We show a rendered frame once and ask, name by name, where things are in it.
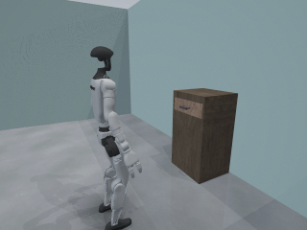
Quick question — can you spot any handle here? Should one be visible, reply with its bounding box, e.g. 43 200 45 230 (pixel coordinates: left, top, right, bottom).
179 105 190 110

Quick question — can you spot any robot right upper arm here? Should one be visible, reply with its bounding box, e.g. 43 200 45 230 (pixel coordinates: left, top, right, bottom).
101 79 119 122

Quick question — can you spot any robot torso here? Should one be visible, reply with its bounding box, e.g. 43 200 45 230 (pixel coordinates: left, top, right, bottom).
90 75 117 147

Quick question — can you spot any robot right hand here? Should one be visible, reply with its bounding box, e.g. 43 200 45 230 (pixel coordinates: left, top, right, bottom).
123 150 142 178

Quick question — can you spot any right robot forearm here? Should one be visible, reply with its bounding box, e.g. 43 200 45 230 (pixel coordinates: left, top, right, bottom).
107 112 131 154

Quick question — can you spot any cabinet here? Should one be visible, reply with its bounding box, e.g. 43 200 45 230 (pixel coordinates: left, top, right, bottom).
172 88 238 184

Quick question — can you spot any drawer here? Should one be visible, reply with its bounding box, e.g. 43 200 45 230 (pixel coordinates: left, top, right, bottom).
174 97 203 119

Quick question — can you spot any right robot foot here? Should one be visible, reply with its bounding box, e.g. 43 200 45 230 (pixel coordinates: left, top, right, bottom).
105 218 131 230

